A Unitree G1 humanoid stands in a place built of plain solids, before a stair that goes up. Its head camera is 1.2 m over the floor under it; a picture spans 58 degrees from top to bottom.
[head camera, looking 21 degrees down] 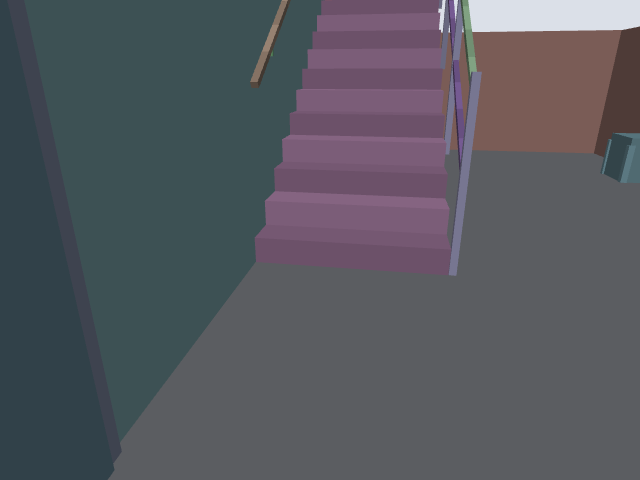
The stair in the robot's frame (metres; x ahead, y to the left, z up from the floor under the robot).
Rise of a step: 0.18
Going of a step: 0.27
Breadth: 1.28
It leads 9 degrees to the right of straight ahead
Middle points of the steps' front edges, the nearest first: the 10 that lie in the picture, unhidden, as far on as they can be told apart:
2.60 -0.19 0.18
2.87 -0.24 0.36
3.14 -0.28 0.53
3.41 -0.33 0.71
3.68 -0.37 0.89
3.95 -0.42 1.07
4.23 -0.46 1.25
4.50 -0.51 1.42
4.77 -0.55 1.60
5.04 -0.60 1.78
